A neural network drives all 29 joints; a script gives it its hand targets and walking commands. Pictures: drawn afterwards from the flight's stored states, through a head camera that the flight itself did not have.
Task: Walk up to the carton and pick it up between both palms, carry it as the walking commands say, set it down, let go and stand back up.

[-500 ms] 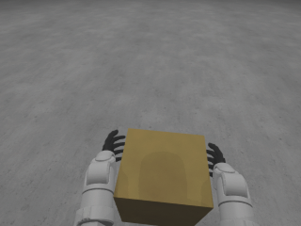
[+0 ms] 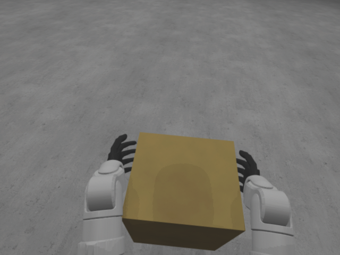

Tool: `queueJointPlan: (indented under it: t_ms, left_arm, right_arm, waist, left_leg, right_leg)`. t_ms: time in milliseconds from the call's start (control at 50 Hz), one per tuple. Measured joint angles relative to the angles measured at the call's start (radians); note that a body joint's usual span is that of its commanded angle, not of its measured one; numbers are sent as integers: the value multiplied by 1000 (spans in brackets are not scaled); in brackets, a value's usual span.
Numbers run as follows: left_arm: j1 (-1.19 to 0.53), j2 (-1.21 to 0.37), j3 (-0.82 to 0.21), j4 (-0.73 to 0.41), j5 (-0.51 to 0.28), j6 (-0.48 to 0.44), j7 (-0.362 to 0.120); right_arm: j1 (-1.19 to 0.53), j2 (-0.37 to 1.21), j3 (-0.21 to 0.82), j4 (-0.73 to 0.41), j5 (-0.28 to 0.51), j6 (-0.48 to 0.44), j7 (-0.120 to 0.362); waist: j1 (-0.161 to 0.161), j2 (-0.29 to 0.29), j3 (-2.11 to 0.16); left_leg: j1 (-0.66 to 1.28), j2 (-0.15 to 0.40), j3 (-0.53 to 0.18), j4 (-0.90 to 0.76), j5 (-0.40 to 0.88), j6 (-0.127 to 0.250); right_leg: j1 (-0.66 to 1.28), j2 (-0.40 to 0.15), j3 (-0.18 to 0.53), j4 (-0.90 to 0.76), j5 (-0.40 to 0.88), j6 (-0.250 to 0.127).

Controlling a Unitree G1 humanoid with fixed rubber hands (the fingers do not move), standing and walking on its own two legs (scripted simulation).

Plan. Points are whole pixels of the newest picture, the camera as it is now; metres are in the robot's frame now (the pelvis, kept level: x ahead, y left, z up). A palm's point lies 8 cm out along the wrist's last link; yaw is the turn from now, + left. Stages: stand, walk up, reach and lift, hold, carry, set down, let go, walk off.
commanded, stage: carry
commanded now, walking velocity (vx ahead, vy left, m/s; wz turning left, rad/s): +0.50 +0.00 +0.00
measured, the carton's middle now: (179, 195) +0.28 +0.01 +0.01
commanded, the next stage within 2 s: none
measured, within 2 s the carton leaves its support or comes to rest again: neither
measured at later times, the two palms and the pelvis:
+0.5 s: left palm (128, 111) +0.49 +0.17 +0.10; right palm (230, 119) +0.49 -0.14 +0.09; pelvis +0.23 +0.00 -0.01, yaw +4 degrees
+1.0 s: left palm (136, 70) +0.76 +0.19 +0.09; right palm (212, 76) +0.77 -0.11 +0.08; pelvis +0.52 +0.03 -0.01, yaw +3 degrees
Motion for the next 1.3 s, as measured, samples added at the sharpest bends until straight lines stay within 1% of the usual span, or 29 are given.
queueJointPlan:
  t_ms: [100, 160, 200, 240, 280, 320, 360, 420, 480, 500, 540, 580, 620, 660, 700, 740, 760, 780, 860, 900, 940, 980, 1000, 1020, 1080, 1120, 1160, 1220, 1300]
  left_arm:
    - [27, 7, -30, -116, -47, 81, 23]
    - [37, 9, -40, -166, -62, 125, 37]
    - [43, 10, -42, -192, -78, 154, 47]
    - [45, 10, -54, -195, -93, 163, 51]
    - [57, 13, -70, -197, -106, 175, 60]
    - [76, 16, -79, -208, -115, 189, 68]
    - [96, 20, -83, -229, -124, 192, 73]
    - [117, 23, -86, -253, -131, 193, 77]
    - [123, 24, -90, -269, -132, 198, 79]
    - [123, 24, -90, -279, -132, 200, 80]
    - [128, 26, -90, -283, -132, 203, 82]
    - [161, 30, -90, -283, -132, 209, 85]
    - [188, 32, -90, -284, -132, 214, 85]
    - [200, 33, -90, -284, -132, 216, 83]
    - [201, 33, -90, -285, -132, 216, 82]
    - [196, 32, -90, -285, -132, 215, 80]
    - [198, 32, -90, -285, -133, 215, 80]
    - [201, 32, -93, -285, -133, 215, 80]
    - [201, 32, -98, -285, -135, 211, 78]
    - [201, 32, -99, -294, -137, 208, 78]
    - [201, 32, -100, -305, -139, 208, 78]
    - [202, 32, -102, -311, -140, 207, 78]
    - [202, 32, -102, -315, -140, 207, 78]
    - [203, 32, -102, -317, -140, 206, 78]
    - [232, 34, -102, -317, -140, 208, 80]
    - [241, 34, -102, -318, -140, 212, 80]
    - [243, 34, -102, -318, -140, 214, 80]
    - [243, 34, -102, -319, -140, 214, 80]
    - [243, 34, -102, -318, -140, 214, 80]
  right_arm:
    - [16, -3, 14, -146, 19, 113, -21]
    - [23, -4, 16, -197, 36, 159, -31]
    - [29, -5, 19, -228, 47, 189, -41]
    - [47, -8, 19, -268, 50, 212, -51]
    - [78, -12, 19, -292, 61, 226, -57]
    - [93, -13, 19, -303, 79, 238, -67]
    - [95, -13, 23, -313, 90, 246, -75]
    - [99, -13, 31, -321, 95, 247, -78]
    - [102, -13, 34, -332, 98, 249, -79]
    - [99, -13, 34, -336, 99, 249, -79]
    - [100, -13, 36, -329, 101, 246, -77]
    - [113, -13, 50, -302, 102, 246, -77]
    - [130, -13, 63, -287, 102, 247, -77]
    - [143, -14, 72, -287, 102, 247, -79]
    - [145, -14, 74, -289, 102, 247, -80]
    - [145, -14, 74, -295, 102, 247, -81]
    - [147, -15, 74, -295, 102, 247, -82]
    - [151, -15, 74, -297, 102, 247, -82]
    - [160, -15, 74, -312, 102, 247, -84]
    - [160, -15, 75, -325, 102, 247, -85]
    - [160, -16, 76, -337, 102, 247, -85]
    - [160, -16, 76, -346, 102, 247, -85]
    - [159, -16, 76, -349, 102, 247, -85]
    - [160, -15, 77, -347, 102, 245, -84]
    - [176, -15, 89, -328, 103, 240, -83]
    - [187, -15, 94, -324, 103, 240, -83]
    - [189, -14, 95, -324, 103, 240, -83]
    - [189, -14, 95, -324, 103, 240, -83]
    - [189, -14, 95, -325, 103, 240, -83]
  waist:
    - [1, 0, -34]
    - [1, 6, -64]
    - [2, 12, -89]
    - [0, 29, -107]
    - [0, 28, -125]
    - [0, 19, -136]
    - [0, 13, -136]
    - [-1, 1, -138]
    - [-2, -14, -139]
    - [-2, -12, -139]
    - [-5, -10, -137]
    - [-6, -17, -137]
    - [-5, -18, -138]
    - [-4, -19, -138]
    - [-3, -15, -140]
    - [-4, -10, -142]
    - [-4, -8, -146]
    - [-4, 4, -158]
    - [-3, -12, -191]
    - [-3, -24, -191]
    - [-4, -32, -191]
    - [-5, -37, -192]
    - [-5, -31, -191]
    - [-6, -28, -187]
    - [-10, -24, -186]
    - [-9, -19, -186]
    - [-8, -17, -186]
    - [-8, -11, -186]
    - [-8, 3, -187]
  left_leg:
    - [53, 0, 1, -85, -2, 0]
    - [65, 2, 2, -90, -37, 0]
    - [62, 3, 3, -66, -75, -2]
    - [16, 14, 3, 56, -125, -3]
    - [-84, 11, 8, 228, -193, -3]
    - [-190, 10, 25, 317, -224, -3]
    - [-282, 10, 33, 319, -200, -3]
    - [-372, 10, 48, 234, -81, -3]
    - [-365, 10, 96, 71, 40, -3]
    - [-342, 10, 103, 33, 34, -3]
    - [-325, 15, 118, 63, 160, -1]
    - [-299, 14, 131, 107, 97, 7]
    - [-247, 17, 137, 95, 40, 8]
    - [-187, 18, 141, 62, 18, 8]
    - [-133, 18, 142, 34, -3, 8]
    - [-93, 18, 143, 25, -34, 5]
    - [-72, 19, 142, 25, -53, -1]
    - [-64, 30, 142, 41, -78, -2]
    - [-173, 29, 144, 269, -172, -3]
    - [-240, 20, 143, 294, -186, -3]
    - [-297, 16, 143, 252, -156, -3]
    - [-306, 12, 157, 113, -46, -3]
    - [-290, 12, 160, 49, 4, -3]
    - [-269, 16, 166, 48, 67, 0]
    - [-196, 18, 182, 104, -28, 12]
    - [-122, 21, 183, 77, -75, 12]
    - [-47, 21, 184, 33, -96, 12]
    - [57, 21, 185, -28, -130, 8]
    - [190, 24, 185, -81, -195, -21]
  right_leg:
    - [-1, -1, -11, -153, -1, 0]
    - [-1, 2, -32, -284, 5, 0]
    - [10, 8, -46, -398, 74, -5]
    - [19, 15, -63, -409, 210, -19]
    - [23, 7, -82, -386, 152, -28]
    - [40, -7, -90, -396, 105, -30]
    - [66, -21, -92, -422, 89, -27]
    - [122, -44, -93, -452, 61, -11]
    - [174, -72, -94, -415, -14, 12]
    - [178, -77, -95, -364, -59, 16]
    - [136, -90, -95, -170, -120, 17]
    - [54, -86, -92, 42, -121, 15]
    - [-13, -67, -91, 142, -123, 13]
    - [-41, -58, -89, 76, -124, 11]
    - [-42, -54, -88, -83, -110, 10]
    - [-41, -51, -88, -240, -25, 6]
    - [-25, -50, -89, -271, 71, -5]
    - [-4, -41, -96, -286, 98, -16]
    - [59, -49, -120, -334, 12, -29]
    - [99, -61, -128, -377, 1, -21]
    - [135, -70, -129, -407, -14, -11]
    - [160, -82, -130, -387, -50, 0]
    - [162, -86, -131, -334, -75, 5]
    - [151, -93, -131, -242, -97, 7]
    - [33, -93, -120, 138, -104, 8]
    - [-38, -77, -118, 250, -105, 8]
    - [-88, -78, -116, 211, -97, 8]
    - [-140, -93, -115, 44, -63, 8]
    - [-178, -91, -116, -155, 40, 8]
